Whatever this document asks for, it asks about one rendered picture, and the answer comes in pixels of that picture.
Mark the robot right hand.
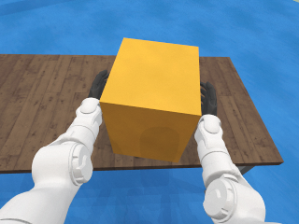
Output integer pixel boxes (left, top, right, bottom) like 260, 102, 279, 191
200, 81, 218, 117

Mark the carton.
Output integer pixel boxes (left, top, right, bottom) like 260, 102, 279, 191
99, 37, 202, 162

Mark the robot left hand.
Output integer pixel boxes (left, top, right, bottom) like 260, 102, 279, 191
88, 70, 109, 100

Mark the robot left forearm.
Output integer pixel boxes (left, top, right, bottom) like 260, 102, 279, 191
32, 97, 102, 183

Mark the robot right forearm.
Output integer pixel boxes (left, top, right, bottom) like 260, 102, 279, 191
194, 114, 253, 189

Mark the table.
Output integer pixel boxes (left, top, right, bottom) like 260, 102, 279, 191
0, 53, 284, 195

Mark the right robot upper arm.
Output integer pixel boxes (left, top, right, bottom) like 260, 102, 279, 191
203, 177, 281, 224

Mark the left robot upper arm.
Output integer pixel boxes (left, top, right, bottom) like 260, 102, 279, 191
0, 143, 93, 224

